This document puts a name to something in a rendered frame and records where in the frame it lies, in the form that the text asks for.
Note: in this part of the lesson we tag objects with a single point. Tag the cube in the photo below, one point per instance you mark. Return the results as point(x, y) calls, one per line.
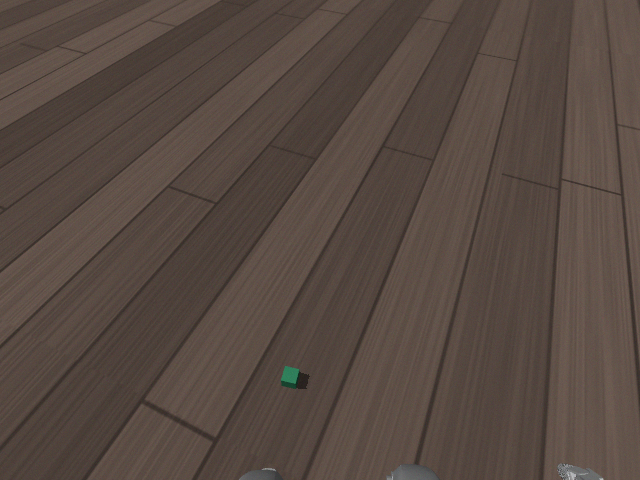
point(290, 377)

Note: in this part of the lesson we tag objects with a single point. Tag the right robot hand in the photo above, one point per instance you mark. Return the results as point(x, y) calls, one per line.
point(570, 472)

